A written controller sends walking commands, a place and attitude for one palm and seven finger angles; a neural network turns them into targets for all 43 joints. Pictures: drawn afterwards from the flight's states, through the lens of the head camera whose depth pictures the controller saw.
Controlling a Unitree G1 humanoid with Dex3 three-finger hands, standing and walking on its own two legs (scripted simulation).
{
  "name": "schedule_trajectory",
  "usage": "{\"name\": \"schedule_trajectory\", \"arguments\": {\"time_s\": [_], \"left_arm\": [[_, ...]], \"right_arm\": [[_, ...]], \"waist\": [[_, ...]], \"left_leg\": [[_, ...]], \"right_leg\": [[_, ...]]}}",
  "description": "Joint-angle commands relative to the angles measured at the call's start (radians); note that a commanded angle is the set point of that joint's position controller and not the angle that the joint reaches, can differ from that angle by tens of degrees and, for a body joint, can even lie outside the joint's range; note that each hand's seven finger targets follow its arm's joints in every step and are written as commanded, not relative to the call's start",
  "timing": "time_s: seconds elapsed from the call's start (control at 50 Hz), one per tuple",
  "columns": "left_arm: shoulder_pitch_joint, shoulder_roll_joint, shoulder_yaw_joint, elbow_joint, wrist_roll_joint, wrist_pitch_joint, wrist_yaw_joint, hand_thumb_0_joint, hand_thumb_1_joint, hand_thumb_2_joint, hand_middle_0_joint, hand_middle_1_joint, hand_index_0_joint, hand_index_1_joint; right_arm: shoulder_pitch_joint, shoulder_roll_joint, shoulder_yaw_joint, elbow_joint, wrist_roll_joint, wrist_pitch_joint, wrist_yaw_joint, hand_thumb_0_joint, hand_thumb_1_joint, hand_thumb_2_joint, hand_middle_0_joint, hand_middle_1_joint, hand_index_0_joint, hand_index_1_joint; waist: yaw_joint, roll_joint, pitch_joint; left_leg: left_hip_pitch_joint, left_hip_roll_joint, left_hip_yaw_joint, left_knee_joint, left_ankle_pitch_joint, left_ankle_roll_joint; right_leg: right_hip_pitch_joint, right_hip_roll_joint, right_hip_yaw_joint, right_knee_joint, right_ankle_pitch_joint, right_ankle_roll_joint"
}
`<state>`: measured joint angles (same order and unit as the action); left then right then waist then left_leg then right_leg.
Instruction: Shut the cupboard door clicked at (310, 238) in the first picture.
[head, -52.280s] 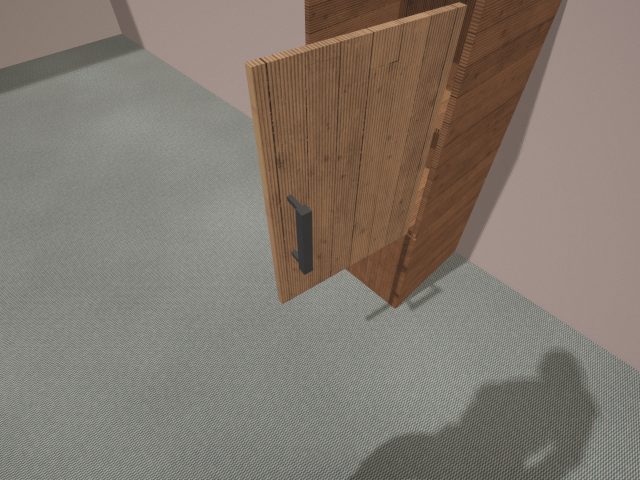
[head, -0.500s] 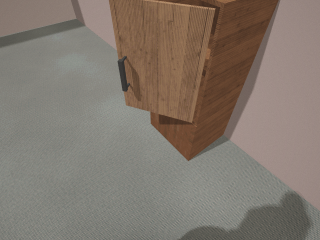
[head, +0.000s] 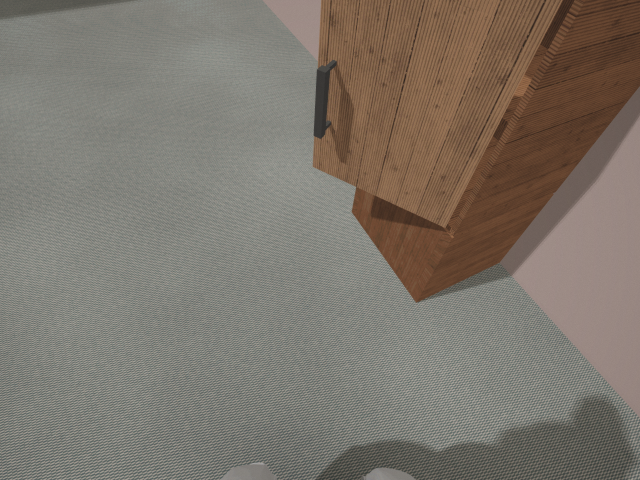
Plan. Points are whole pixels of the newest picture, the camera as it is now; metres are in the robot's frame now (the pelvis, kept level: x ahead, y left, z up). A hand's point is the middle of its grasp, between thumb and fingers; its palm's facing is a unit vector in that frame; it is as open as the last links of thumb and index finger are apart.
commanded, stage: walk to a spot facing it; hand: left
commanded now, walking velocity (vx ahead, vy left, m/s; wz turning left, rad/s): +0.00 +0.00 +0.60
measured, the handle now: (325, 100) +0.90 +0.01 -0.08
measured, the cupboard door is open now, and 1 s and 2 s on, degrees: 32 32 32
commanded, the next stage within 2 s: turn to face it in 1.96 s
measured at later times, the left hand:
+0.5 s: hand out of the picture +0.01 +0.16 -0.14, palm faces +0.31 -0.91 -0.29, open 7.4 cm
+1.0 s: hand out of the picture -0.06 +0.15 -0.14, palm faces +0.61 -0.72 -0.32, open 7.4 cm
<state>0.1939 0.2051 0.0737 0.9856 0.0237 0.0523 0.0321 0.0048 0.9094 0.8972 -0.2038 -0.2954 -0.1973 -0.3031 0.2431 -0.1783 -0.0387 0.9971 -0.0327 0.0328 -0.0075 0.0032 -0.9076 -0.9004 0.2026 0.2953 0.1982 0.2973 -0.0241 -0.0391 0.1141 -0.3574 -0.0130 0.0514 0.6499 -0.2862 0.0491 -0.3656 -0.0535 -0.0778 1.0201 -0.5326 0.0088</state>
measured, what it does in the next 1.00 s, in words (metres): steps on the spot, turning left: right foot, then left foot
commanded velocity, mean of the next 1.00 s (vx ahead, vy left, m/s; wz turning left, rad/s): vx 0.05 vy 0.00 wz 0.60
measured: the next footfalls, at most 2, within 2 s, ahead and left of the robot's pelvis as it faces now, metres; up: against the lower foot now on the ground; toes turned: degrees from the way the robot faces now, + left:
right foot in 0.28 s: +0.05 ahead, -0.17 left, +0.00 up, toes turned +11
left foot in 0.62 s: -0.02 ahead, +0.09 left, +0.00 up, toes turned +29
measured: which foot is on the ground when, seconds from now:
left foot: down 0.00-0.28, up 0.30-0.60, down 0.62-0.92, up 0.94-1.00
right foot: up 0.00-0.26, down 0.28-0.62, up 0.64-0.90, down 0.92-1.00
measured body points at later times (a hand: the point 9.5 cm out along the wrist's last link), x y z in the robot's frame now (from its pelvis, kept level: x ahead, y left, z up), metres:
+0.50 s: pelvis +0.00 -0.06 +0.01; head +0.05 -0.06 +0.46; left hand -0.01 +0.21 -0.12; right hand +0.15 -0.29 -0.13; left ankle -0.05 +0.07 -0.66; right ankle +0.01 -0.17 -0.72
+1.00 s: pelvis +0.01 -0.07 +0.00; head +0.06 -0.07 +0.45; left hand -0.09 +0.19 -0.11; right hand +0.24 -0.22 -0.15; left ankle -0.08 +0.04 -0.66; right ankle +0.09 -0.16 -0.72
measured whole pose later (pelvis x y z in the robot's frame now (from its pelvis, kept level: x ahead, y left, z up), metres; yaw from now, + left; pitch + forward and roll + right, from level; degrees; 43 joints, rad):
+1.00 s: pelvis +0.01 -0.07 +0.00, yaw +38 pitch +0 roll +1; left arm 0.23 0.21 0.06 0.84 0.03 0.01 0.01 0.00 0.91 0.90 -0.20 -0.30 -0.20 -0.30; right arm 0.17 -0.26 -0.07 0.90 -0.03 0.09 0.02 0.01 -0.91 -0.90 0.20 0.30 0.20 0.30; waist 0.00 0.06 0.07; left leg -0.51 -0.04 -0.08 1.07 -0.45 -0.02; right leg -0.32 -0.07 -0.10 0.64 -0.33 -0.01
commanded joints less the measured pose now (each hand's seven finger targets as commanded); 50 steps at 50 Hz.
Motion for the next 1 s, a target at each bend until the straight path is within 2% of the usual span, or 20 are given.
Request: {"name": "schedule_trajectory", "arguments": {"time_s": [0.0, 0.14, 0.22, 0.24, 0.26, 0.28, 0.3, 0.36, 0.52, 0.56, 0.58, 0.6, 0.62, 0.7, 0.82, 0.86, 0.88, 0.9, 0.92, 0.98], "left_arm": [[-0.029, 0.093, 0.027, -0.118, 0.003, -0.029, -0.011, 0.000, 0.900, 0.900, -0.200, -0.300, -0.200, -0.300], [-0.034, 0.079, 0.017, -0.162, -0.003, -0.029, -0.010, 0.000, 0.900, 0.900, -0.200, -0.300, -0.200, -0.300], [0.092, 0.121, 0.032, -0.149, -0.006, -0.035, -0.005, 0.000, 0.900, 0.900, -0.200, -0.300, -0.200, -0.300], [0.122, 0.182, 0.045, -0.150, 0.006, -0.041, 0.000, 0.000, 0.900, 0.900, -0.200, -0.300, -0.200, -0.300], [0.101, 0.278, 0.063, -0.169, 0.021, -0.045, 0.006, 0.000, 0.900, 0.900, -0.200, -0.300, -0.200, -0.300], [0.024, 0.259, 0.045, -0.185, 0.010, -0.041, 0.011, 0.000, 0.900, 0.900, -0.200, -0.300, -0.200, -0.300], [-0.065, 0.233, 0.034, -0.214, 0.008, -0.038, 0.012, 0.000, 0.900, 0.900, -0.200, -0.300, -0.200, -0.300], [-0.093, 0.162, 0.022, -0.214, 0.005, -0.056, 0.009, 0.000, 0.900, 0.900, -0.200, -0.300, -0.200, -0.300], [0.104, 0.233, 0.052, -0.153, 0.012, -0.055, 0.004, 0.000, 0.900, 0.900, -0.200, -0.300, -0.200, -0.300], [0.090, 0.226, 0.052, -0.156, 0.000, -0.053, 0.000, 0.000, 0.900, 0.900, -0.200, -0.300, -0.200, -0.300], [0.091, 0.193, 0.045, -0.175, -0.008, -0.048, -0.005, 0.000, 0.900, 0.900, -0.200, -0.300, -0.200, -0.300], [0.049, 0.121, 0.017, -0.214, -0.009, -0.047, -0.012, 0.000, 0.900, 0.900, -0.200, -0.300, -0.200, -0.300], [-0.029, 0.127, 0.011, -0.242, -0.002, -0.035, -0.007, 0.000, 0.900, 0.900, -0.200, -0.300, -0.200, -0.300], [-0.034, 0.137, 0.022, -0.210, -0.003, -0.025, -0.014, 0.000, 0.900, 0.900, -0.200, -0.300, -0.200, -0.300], [0.068, 0.108, 0.023, -0.183, -0.008, -0.026, -0.022, 0.000, 0.900, 0.900, -0.200, -0.300, -0.200, -0.300], [0.176, 0.125, 0.035, -0.152, -0.002, -0.037, -0.024, 0.000, 0.900, 0.900, -0.200, -0.300, -0.200, -0.300], [0.234, 0.188, 0.049, -0.147, 0.014, -0.048, -0.020, 0.000, 0.900, 0.900, -0.200, -0.300, -0.200, -0.300], [0.230, 0.285, 0.057, -0.167, 0.025, -0.052, -0.013, 0.000, 0.900, 0.900, -0.200, -0.300, -0.200, -0.300], [0.147, 0.267, 0.048, -0.190, 0.007, -0.048, -0.009, 0.000, 0.900, 0.900, -0.200, -0.300, -0.200, -0.300], [-0.023, 0.181, 0.032, -0.224, 0.005, -0.070, -0.007, 0.000, 0.900, 0.900, -0.200, -0.300, -0.200, -0.300]], "right_arm": [[0.039, -0.202, -0.046, -0.075, -0.004, -0.016, -0.024, 0.000, -0.900, -0.900, 0.200, 0.300, 0.200, 0.300], [0.019, -0.239, -0.071, -0.108, -0.006, -0.003, -0.014, 0.000, -0.900, -0.900, 0.200, 0.300, 0.200, 0.300], [-0.070, -0.220, -0.079, -0.155, 0.006, 0.010, -0.004, 0.000, -0.900, -0.900, 0.200, 0.300, 0.200, 0.300], [-0.075, -0.174, -0.076, -0.168, 0.015, 0.014, 0.002, 0.000, -0.900, -0.900, 0.200, 0.300, 0.200, 0.300], [-0.073, -0.112, -0.072, -0.189, 0.019, 0.013, 0.006, 0.000, -0.900, -0.900, 0.200, 0.300, 0.200, 0.300], [-0.092, -0.167, -0.081, -0.184, 0.004, 0.018, 0.011, 0.000, -0.900, -0.900, 0.200, 0.300, 0.200, 0.300], [-0.046, -0.155, -0.081, -0.188, 0.001, 0.024, 0.022, 0.000, -0.900, -0.900, 0.200, 0.300, 0.200, 0.300], [-0.041, -0.148, -0.072, -0.164, 0.006, 0.029, 0.033, 0.000, -0.900, -0.900, 0.200, 0.300, 0.200, 0.300], [-0.141, -0.112, -0.039, -0.204, 0.020, 0.007, 0.038, 0.000, -0.900, -0.900, 0.200, 0.300, 0.200, 0.300], [-0.056, -0.147, -0.046, -0.182, 0.016, -0.002, 0.035, 0.000, -0.900, -0.900, 0.200, 0.300, 0.200, 0.300], [0.008, -0.227, -0.065, -0.167, 0.009, -0.011, 0.031, 0.000, -0.900, -0.900, 0.200, 0.300, 0.200, 0.300], [0.074, -0.324, -0.093, -0.152, 0.009, -0.012, 0.022, 0.000, -0.900, -0.900, 0.200, 0.300, 0.200, 0.300], [0.129, -0.334, -0.093, -0.128, 0.009, -0.002, 0.012, 0.000, -0.900, -0.900, 0.200, 0.300, 0.200, 0.300], [-0.029, -0.249, -0.062, -0.167, 0.002, -0.008, -0.014, 0.000, -0.900, -0.900, 0.200, 0.300, 0.200, 0.300], [-0.117, -0.262, -0.069, -0.195, -0.002, 0.005, -0.009, 0.000, -0.900, -0.900, 0.200, 0.300, 0.200, 0.300], [-0.161, -0.240, -0.069, -0.212, 0.005, 0.011, -0.003, 0.000, -0.900, -0.900, 0.200, 0.300, 0.200, 0.300], [-0.157, -0.181, -0.062, -0.225, 0.013, 0.012, 0.003, 0.000, -0.900, -0.900, 0.200, 0.300, 0.200, 0.300], [-0.161, -0.122, -0.052, -0.250, 0.016, 0.010, 0.012, 0.000, -0.900, -0.900, 0.200, 0.300, 0.200, 0.300], [-0.168, -0.170, -0.063, -0.245, 0.003, 0.018, 0.020, 0.000, -0.900, -0.900, 0.200, 0.300, 0.200, 0.300], [-0.094, -0.168, -0.069, -0.194, -0.008, 0.026, 0.041, 0.000, -0.900, -0.900, 0.200, 0.300, 0.200, 0.300]], "waist": [[-0.003, 0.156, -0.109], [-0.010, 0.181, -0.180], [0.062, 0.190, -0.186], [0.076, 0.034, -0.172], [0.081, -0.249, -0.133], [0.055, -0.175, -0.077], [0.002, -0.066, -0.057], [-0.026, -0.162, -0.067], [0.063, -0.167, -0.158], [0.013, -0.117, -0.206], [-0.023, 0.081, -0.258], [-0.061, 0.346, -0.273], [-0.092, 0.272, -0.261], [-0.025, 0.269, -0.166], [0.026, 0.197, -0.144], [0.082, 0.133, -0.143], [0.115, -0.068, -0.146], [0.134, -0.338, -0.123], [0.088, -0.254, -0.064], [-0.015, -0.184, -0.026]], "left_leg": [[0.104, 0.268, -0.430, -0.361, 0.139, 0.122], [0.149, 0.208, -0.415, -0.304, 0.269, 0.116], [-0.057, 0.118, -0.392, -0.232, 0.121, 0.046], [-0.204, 0.022, -0.311, -0.104, -0.061, -0.018], [-0.332, -0.107, -0.125, 0.218, -0.237, -0.094], [-0.282, -0.036, -0.151, 0.462, -0.283, -0.081], [-0.253, -0.020, -0.156, 0.539, -0.236, -0.078], [-0.249, 0.031, -0.088, 0.581, -0.133, -0.105], [-0.071, 0.010, 0.050, 0.020, -0.136, -0.092], [0.128, 0.005, 0.037, -0.186, 0.065, -0.074], [0.332, 0.140, -0.130, -0.237, 0.353, -0.020], [0.481, 0.387, -0.439, -0.229, 0.784, 0.115], [0.435, 0.427, -0.422, -0.225, 0.833, 0.190], [0.254, 0.261, -0.292, -0.236, 0.565, 0.120], [0.059, 0.197, -0.317, -0.237, 0.283, 0.085], [-0.127, 0.124, -0.289, -0.177, -0.047, 0.041], [-0.282, 0.002, -0.198, 0.030, -0.270, -0.013], [-0.382, -0.096, -0.089, 0.384, -0.349, -0.069], [-0.358, -0.019, -0.155, 0.586, -0.289, -0.063], [-0.304, 0.061, -0.121, 0.705, -0.070, -0.080]], "right_leg": [[-0.152, -0.019, 0.097, 0.080, 0.103, 0.024], [-0.048, 0.043, 0.064, -0.200, 0.089, 0.041], [0.240, 0.059, 0.051, -0.532, 0.259, 0.032], [0.340, -0.075, 0.178, -0.691, 0.183, -0.010], [0.293, -0.369, 0.515, -0.826, 0.060, -0.129], [0.101, -0.436, 0.500, -0.832, 0.077, -0.181], [0.037, -0.398, 0.382, -0.814, 0.110, -0.187], [0.128, -0.259, 0.151, -0.676, 0.516, -0.151], [0.357, -0.287, 0.031, -0.481, 0.917, -0.112], [0.267, -0.257, -0.025, -0.353, 0.857, -0.050], [0.074, -0.191, -0.086, -0.193, 0.605, 0.012], [-0.206, -0.062, -0.078, 0.009, -0.075, 0.070], [-0.236, -0.064, 0.028, 0.103, -0.127, 0.054], [-0.194, -0.057, 0.077, 0.082, 0.055, 0.057], [0.053, 0.032, 0.013, -0.273, 0.133, 0.049], [0.264, 0.036, -0.005, -0.459, 0.244, 0.049], [0.373, -0.111, 0.171, -0.660, 0.052, 0.013], [0.312, -0.385, 0.546, -0.860, -0.208, -0.097], [0.136, -0.427, 0.571, -0.913, -0.306, -0.128], [0.031, -0.319, 0.306, -0.869, -0.141, -0.093]]}}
